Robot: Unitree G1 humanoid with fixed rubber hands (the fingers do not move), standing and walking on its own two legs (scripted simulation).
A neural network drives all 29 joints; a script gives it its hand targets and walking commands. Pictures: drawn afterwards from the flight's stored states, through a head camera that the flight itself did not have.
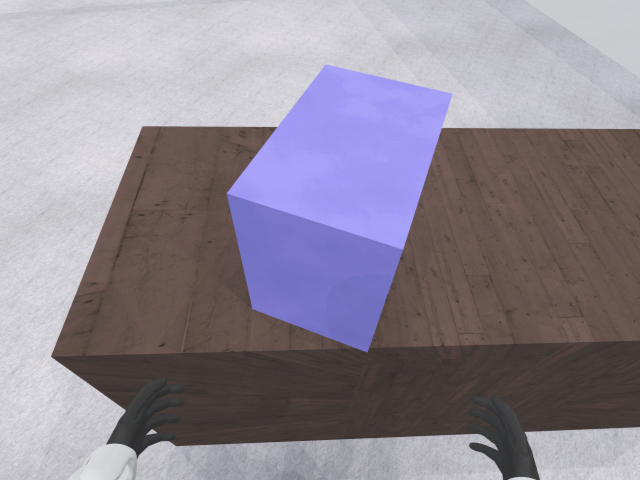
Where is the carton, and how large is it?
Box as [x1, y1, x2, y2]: [227, 64, 451, 352]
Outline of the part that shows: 326,64 227,192 227,196 252,308 367,352 403,248 451,97 451,93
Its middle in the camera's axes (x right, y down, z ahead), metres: +0.04 -0.05 +0.58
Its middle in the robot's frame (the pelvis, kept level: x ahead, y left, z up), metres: +0.47 +0.01 +0.04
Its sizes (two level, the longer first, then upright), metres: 0.300 0.194 0.262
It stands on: a pedestal, 0.69 m high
